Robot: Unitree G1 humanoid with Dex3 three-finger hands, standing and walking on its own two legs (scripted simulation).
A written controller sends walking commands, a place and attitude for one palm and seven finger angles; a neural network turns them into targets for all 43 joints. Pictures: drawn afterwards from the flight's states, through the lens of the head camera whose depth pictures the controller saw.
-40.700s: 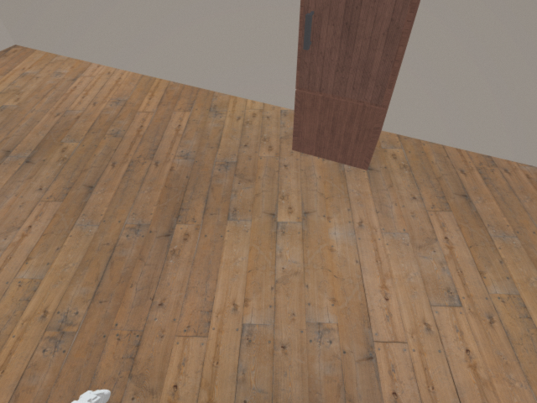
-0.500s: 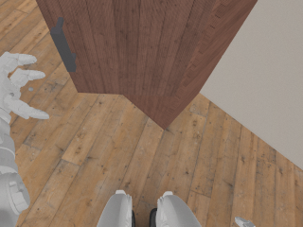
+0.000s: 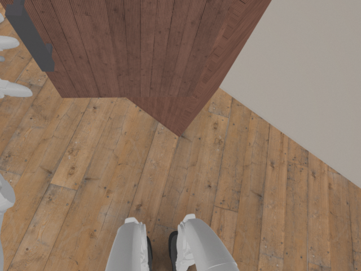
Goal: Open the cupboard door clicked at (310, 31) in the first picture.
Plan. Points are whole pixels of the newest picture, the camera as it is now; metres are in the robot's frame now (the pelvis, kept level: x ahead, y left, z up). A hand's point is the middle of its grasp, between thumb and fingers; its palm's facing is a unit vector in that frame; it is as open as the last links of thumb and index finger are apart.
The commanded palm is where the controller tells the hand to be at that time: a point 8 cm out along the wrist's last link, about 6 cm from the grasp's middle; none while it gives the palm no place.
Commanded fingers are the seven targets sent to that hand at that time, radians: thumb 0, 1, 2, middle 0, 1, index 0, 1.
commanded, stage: move the hooked fingers beside the handle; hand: left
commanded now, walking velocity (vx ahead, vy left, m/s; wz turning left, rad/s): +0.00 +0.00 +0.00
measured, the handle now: (35, 34) +0.57 +0.25 +0.06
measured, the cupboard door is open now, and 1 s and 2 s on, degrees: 42 42 42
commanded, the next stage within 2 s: slide the fingers in behind the handle in 0.84 s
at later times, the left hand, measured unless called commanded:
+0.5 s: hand (0, 57) +0.52 +0.30 +0.05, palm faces +0.05 -1.00 -0.02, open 14.0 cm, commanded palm +0.52 +0.31 +0.05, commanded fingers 0.00 -0.50 0.30 -0.30 -1.20 -0.30 -1.20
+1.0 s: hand (3, 59) +0.52 +0.30 +0.05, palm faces +0.07 -1.00 -0.02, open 14.0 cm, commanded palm +0.52 +0.31 +0.05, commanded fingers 0.00 -0.50 0.30 -0.30 -1.20 -0.30 -1.20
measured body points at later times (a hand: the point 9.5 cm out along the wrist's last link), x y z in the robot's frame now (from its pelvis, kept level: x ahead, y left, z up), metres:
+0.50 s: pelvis +0.01 +0.01 +0.01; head +0.19 +0.07 +0.41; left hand +0.51 +0.35 +0.06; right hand +0.01 -0.27 -0.08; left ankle +0.02 +0.04 -0.62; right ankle +0.02 -0.10 -0.62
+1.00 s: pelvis +0.00 +0.00 +0.00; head +0.19 +0.06 +0.41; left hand +0.51 +0.35 +0.05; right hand +0.01 -0.27 -0.09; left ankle +0.02 +0.04 -0.62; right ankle +0.02 -0.10 -0.62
